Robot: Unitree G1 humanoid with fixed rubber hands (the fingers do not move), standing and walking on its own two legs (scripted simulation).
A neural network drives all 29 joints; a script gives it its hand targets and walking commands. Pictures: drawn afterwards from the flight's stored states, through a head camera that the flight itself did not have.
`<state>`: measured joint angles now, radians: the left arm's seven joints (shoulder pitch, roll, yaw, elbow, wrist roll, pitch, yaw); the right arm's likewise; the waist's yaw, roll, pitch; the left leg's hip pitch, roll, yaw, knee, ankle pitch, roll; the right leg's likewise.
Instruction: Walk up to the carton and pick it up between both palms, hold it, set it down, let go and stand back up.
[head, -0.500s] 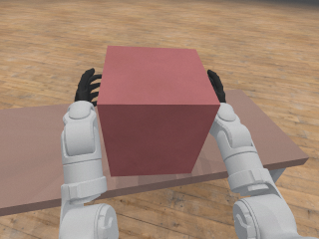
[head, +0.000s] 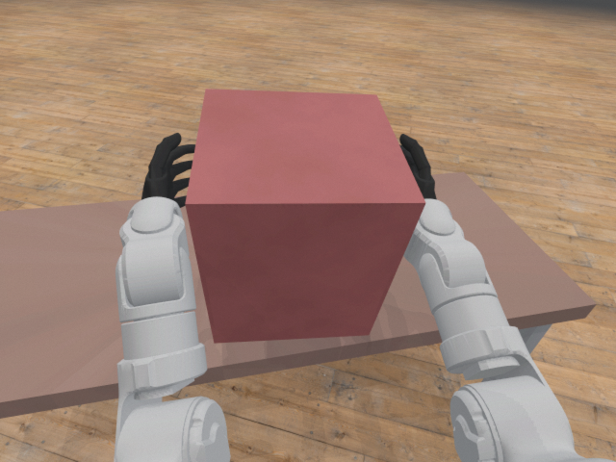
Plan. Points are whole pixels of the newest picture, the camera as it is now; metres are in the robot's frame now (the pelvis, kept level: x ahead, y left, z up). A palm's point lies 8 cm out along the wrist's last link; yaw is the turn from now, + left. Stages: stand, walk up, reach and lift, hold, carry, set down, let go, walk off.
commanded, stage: hold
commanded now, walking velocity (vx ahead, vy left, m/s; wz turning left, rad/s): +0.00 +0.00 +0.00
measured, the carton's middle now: (293, 221) +0.37 +0.01 +0.18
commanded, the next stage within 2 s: none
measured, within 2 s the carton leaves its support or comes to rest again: neither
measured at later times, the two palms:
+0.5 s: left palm (166, 200) +0.35 +0.16 +0.23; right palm (417, 199) +0.36 -0.15 +0.21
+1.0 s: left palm (164, 200) +0.35 +0.16 +0.22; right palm (416, 196) +0.36 -0.14 +0.21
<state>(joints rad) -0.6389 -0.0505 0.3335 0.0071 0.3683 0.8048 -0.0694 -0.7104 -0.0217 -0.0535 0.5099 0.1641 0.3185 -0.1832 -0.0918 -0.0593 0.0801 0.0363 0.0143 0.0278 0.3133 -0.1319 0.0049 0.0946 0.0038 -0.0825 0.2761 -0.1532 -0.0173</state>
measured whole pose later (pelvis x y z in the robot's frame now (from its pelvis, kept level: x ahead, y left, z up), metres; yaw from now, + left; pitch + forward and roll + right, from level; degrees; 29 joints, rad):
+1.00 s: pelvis +0.00 +0.00 +0.00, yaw +0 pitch -12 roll +0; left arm -0.65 -0.05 0.33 0.03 0.36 0.79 -0.07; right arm -0.72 -0.02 -0.07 0.52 0.16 0.32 -0.18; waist -0.09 -0.06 0.06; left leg 0.02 0.01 0.03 0.31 -0.13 0.01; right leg 0.08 0.00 -0.08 0.28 -0.15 -0.02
